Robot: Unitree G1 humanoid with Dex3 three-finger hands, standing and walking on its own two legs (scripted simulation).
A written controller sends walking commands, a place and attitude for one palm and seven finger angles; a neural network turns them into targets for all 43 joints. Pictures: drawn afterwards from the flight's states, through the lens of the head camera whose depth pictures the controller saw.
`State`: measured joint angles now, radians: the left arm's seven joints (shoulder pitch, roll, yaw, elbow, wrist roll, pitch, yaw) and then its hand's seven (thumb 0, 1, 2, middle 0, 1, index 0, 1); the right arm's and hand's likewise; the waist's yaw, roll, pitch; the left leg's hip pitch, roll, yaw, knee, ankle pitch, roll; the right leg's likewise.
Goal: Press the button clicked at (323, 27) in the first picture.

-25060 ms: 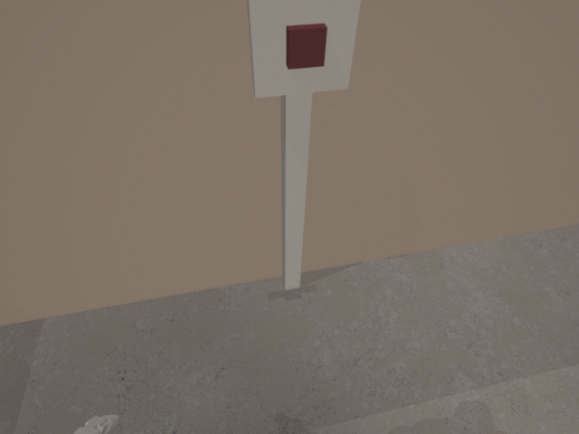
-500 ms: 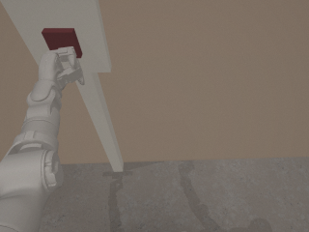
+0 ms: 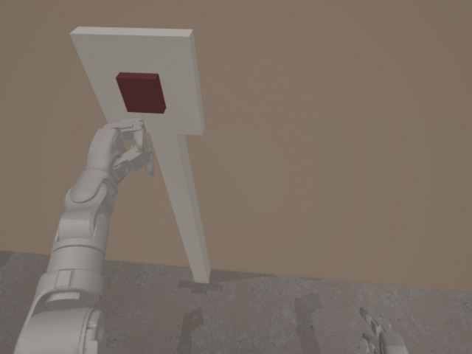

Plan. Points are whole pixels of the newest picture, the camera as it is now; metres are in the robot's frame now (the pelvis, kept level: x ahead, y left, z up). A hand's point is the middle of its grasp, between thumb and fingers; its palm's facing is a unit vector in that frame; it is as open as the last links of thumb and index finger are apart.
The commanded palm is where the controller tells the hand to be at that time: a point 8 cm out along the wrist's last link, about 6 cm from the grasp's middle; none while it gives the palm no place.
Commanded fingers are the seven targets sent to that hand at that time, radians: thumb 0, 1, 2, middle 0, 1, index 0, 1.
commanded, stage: pull the fist back off the button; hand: left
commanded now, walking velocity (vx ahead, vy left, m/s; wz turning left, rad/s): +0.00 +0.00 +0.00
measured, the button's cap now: (143, 92) +0.51 +0.20 +0.20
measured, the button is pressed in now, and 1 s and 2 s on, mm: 0 0 0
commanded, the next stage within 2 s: draw the hand back to the body in 0.14 s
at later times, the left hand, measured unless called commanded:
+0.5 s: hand (131, 175) +0.34 +0.18 +0.16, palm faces +0.00 -1.00 -0.01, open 3.1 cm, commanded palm +0.30 +0.23 +0.17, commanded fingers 0.00 0.90 0.90 -1.30 -1.50 -1.30 -1.50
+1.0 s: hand (78, 239) +0.23 +0.22 +0.16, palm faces +0.31 -0.92 -0.23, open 3.1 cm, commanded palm +0.19 +0.26 +0.17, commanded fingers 0.00 0.90 0.90 -1.30 -1.50 -1.30 -1.50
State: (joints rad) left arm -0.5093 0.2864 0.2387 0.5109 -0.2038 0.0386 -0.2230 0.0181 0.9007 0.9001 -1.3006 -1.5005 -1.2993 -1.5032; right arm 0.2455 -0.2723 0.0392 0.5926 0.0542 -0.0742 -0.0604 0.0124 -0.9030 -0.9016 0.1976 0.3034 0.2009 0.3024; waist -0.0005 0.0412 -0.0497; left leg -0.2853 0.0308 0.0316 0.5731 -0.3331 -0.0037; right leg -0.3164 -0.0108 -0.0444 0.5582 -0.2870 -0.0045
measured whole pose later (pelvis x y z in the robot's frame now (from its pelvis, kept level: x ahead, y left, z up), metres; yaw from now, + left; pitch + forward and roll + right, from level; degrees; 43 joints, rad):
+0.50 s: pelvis -0.01 +0.00 +0.00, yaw -1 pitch -1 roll +0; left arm -0.29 0.28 0.26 0.28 -0.23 0.12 -0.23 0.02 0.90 0.90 -1.30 -1.50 -1.30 -1.50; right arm 0.25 -0.26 0.06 0.60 0.06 -0.05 -0.08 0.01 -0.90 -0.90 0.20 0.30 0.20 0.30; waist 0.01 0.05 -0.05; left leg -0.19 0.03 0.04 0.52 -0.31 -0.01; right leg -0.24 -0.01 -0.03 0.53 -0.27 -0.01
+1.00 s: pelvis -0.03 +0.00 +0.01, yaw +0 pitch -6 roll +0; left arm 0.16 0.27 0.18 -0.20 -0.07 -0.04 0.06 0.02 0.90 0.90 -1.30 -1.50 -1.30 -1.50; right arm 0.17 -0.23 0.06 0.64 -0.01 -0.12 -0.08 0.01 -0.90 -0.90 0.20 0.30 0.20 0.30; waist 0.06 0.05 0.04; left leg -0.09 0.03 0.03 0.43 -0.24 0.00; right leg -0.12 -0.01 -0.05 0.40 -0.19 0.00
